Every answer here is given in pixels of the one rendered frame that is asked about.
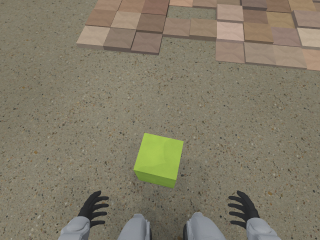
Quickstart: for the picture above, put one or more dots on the robot right hand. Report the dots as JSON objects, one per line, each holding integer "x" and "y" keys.
{"x": 247, "y": 207}

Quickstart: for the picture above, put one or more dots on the carton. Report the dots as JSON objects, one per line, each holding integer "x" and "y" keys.
{"x": 158, "y": 160}

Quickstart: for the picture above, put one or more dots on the robot left hand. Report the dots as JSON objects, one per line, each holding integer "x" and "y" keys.
{"x": 90, "y": 206}

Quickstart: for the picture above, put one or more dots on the robot right forearm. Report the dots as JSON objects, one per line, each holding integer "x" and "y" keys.
{"x": 259, "y": 229}

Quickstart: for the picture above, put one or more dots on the right robot thigh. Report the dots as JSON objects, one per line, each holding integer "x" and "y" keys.
{"x": 202, "y": 228}

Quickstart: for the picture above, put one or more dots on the robot left shin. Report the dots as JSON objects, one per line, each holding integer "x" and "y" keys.
{"x": 138, "y": 216}

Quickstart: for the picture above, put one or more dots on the robot left forearm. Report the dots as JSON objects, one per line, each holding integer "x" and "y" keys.
{"x": 77, "y": 229}

